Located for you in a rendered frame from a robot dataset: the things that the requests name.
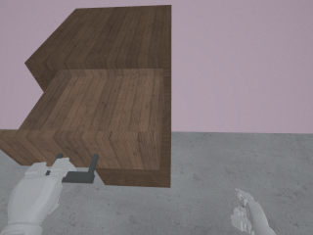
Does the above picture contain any left robot hand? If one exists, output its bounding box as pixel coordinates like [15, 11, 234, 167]
[7, 158, 77, 225]

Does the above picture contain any cabinet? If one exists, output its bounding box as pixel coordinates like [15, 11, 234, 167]
[25, 5, 172, 188]

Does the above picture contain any right robot hand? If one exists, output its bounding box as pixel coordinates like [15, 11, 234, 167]
[231, 188, 269, 234]

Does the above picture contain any robot left forearm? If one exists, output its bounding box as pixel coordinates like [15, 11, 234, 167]
[0, 221, 43, 235]

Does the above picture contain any drawer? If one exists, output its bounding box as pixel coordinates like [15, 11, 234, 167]
[0, 69, 164, 170]

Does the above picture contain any handle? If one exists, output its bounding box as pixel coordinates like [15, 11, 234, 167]
[45, 153, 99, 184]

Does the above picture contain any robot right forearm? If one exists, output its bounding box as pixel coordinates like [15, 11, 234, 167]
[250, 224, 276, 235]

